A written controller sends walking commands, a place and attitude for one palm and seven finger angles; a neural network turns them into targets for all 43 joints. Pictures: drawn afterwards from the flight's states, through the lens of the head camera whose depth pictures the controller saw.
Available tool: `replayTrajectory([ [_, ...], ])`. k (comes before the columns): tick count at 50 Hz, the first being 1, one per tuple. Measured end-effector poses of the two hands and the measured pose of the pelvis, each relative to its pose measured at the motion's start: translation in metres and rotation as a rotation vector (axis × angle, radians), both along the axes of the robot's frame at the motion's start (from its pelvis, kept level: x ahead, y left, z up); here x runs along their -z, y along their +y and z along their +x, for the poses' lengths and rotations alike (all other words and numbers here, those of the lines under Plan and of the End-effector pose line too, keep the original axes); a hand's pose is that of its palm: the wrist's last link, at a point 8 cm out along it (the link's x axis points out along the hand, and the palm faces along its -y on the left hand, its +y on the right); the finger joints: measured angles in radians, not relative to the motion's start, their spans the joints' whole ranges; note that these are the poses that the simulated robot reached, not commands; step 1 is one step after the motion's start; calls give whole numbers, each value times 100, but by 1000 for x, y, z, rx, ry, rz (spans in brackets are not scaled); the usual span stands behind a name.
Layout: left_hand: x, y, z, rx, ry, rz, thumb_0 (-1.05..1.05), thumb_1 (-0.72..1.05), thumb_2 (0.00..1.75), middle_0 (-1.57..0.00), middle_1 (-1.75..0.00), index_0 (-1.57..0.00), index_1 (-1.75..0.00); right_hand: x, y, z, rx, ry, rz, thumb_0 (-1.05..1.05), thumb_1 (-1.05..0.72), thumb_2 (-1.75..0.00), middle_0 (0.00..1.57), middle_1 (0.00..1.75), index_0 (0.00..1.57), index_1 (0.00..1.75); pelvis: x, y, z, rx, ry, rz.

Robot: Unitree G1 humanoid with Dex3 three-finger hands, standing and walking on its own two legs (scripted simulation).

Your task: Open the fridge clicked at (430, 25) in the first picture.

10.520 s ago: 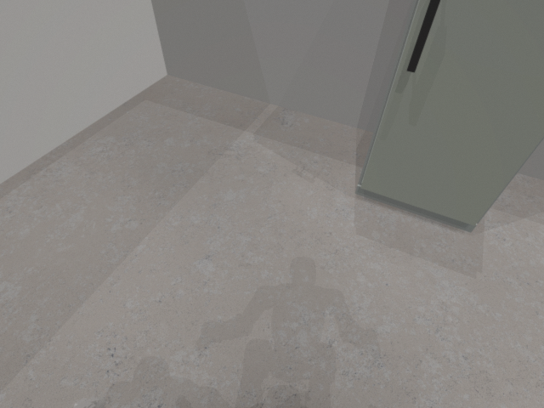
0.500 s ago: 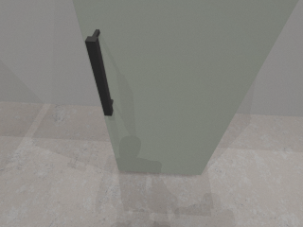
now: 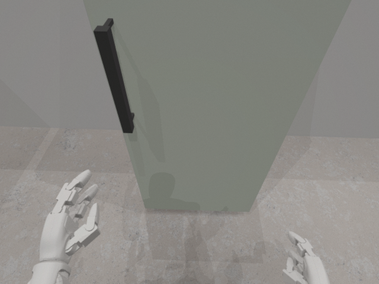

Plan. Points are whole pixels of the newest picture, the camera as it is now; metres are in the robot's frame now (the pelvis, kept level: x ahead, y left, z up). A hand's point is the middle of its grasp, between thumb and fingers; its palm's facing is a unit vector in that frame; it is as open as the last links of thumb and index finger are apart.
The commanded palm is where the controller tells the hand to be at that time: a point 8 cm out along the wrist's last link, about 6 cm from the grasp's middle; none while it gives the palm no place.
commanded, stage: raise the hand to about handle height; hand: left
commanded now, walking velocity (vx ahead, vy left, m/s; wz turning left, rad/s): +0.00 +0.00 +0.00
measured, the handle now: (120, 83) +0.55 +0.20 +0.14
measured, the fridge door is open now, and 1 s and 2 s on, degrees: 0 0 0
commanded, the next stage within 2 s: move the hooked fingers beside the handle in 1.84 s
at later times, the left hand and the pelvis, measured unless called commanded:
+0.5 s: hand (69, 233) +0.21 +0.23 +0.05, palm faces +0.02 -1.00 -0.06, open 10.7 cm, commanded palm +0.17 +0.28 +0.06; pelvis -0.01 +0.01 -0.02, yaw +1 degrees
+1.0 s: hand (34, 202) +0.24 +0.28 +0.11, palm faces +0.06 -1.00 -0.07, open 13.5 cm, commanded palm +0.21 +0.33 +0.12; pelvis +0.00 +0.02 +0.01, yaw +2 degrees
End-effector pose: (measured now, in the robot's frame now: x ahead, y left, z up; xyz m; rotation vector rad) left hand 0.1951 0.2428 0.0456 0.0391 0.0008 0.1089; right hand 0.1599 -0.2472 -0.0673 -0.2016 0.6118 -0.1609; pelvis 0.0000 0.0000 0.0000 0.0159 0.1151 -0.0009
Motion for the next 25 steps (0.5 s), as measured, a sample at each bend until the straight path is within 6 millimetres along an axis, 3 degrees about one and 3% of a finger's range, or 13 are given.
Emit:
replayTrajectory([
  [3,19,-2,-15,121,-16,11,0,72,82,-22,-42,-21,-41,-9,-8,27,-36,-114,-28,1,-90,-90,20,30,20,30,18,-3,-7,6,32,4],
  [7,50,9,-50,70,96,-55,1,63,78,-23,-48,-22,-47,-15,-9,49,-71,-183,-73,1,-90,-90,20,30,20,30,33,-5,-10,-8,51,-6],
  [11,45,21,-69,-24,78,-28,1,53,74,-23,-54,-23,-53,-9,2,53,-116,-162,-98,1,-90,-90,20,30,20,30,38,-5,-11,-33,52,-32],
  [14,28,24,-61,-3,1,12,1,46,71,-24,-58,-23,-57,5,14,45,-138,-111,-82,1,-90,-90,20,30,20,30,39,-4,-13,-48,49,-49],
  [19,12,26,-29,107,7,29,1,35,66,-24,-66,-24,-65,24,34,16,-110,-13,-8,1,-90,-90,20,30,20,30,33,-1,-15,-45,43,-57],
  [25,-4,44,-10,87,68,15,1,21,60,-26,-75,-25,-74,26,40,-18,-39,53,41,1,-90,-90,21,30,20,30,18,7,-10,-22,33,-46],
])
